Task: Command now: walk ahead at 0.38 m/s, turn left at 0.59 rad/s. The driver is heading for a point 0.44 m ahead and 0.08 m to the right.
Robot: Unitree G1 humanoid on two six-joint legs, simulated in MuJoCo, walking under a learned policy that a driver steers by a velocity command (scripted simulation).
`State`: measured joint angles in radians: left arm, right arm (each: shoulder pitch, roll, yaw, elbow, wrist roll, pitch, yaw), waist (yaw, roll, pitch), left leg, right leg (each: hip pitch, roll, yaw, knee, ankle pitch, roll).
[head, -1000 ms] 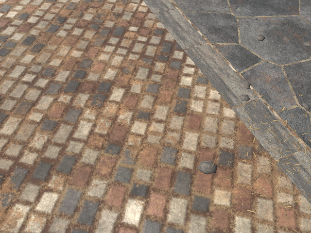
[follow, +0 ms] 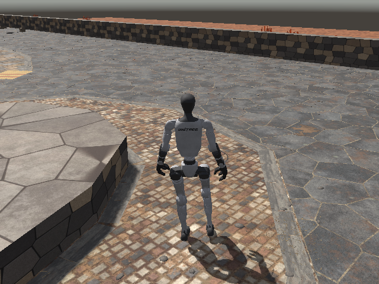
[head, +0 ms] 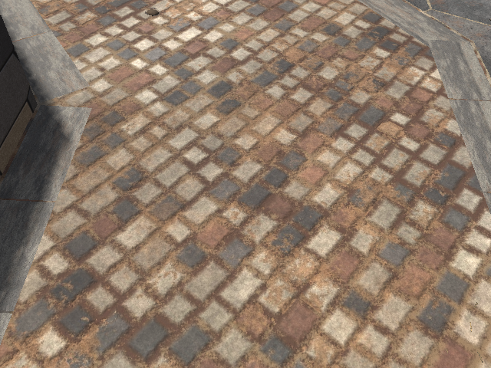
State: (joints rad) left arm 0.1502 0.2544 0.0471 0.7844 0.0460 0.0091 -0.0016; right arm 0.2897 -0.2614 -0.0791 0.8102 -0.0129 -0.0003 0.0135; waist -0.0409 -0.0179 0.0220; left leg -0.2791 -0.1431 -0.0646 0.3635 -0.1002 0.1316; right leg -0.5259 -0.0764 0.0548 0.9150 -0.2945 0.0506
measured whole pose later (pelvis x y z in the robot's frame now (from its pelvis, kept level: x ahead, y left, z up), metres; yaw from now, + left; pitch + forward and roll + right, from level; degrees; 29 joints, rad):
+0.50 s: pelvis +0.19 -0.08 +0.01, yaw -6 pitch +2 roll +1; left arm 0.44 0.23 0.05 0.87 0.00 -0.06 -0.01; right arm 0.19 -0.28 -0.04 0.77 -0.06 -0.04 0.04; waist 0.04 0.05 0.00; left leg -0.55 0.03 -0.02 0.92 -0.23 -0.01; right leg -0.10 0.09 0.09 0.29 -0.22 -0.09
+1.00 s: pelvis +0.37 -0.07 +0.00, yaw -11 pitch -1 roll +0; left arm 0.23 0.23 0.04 0.91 0.02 0.03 0.02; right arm 0.23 -0.20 0.01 0.89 -0.02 -0.04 -0.01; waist 0.00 -0.02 0.07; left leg -0.28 -0.06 0.05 0.40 -0.11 0.09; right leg -0.35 0.01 0.06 0.77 -0.41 0.01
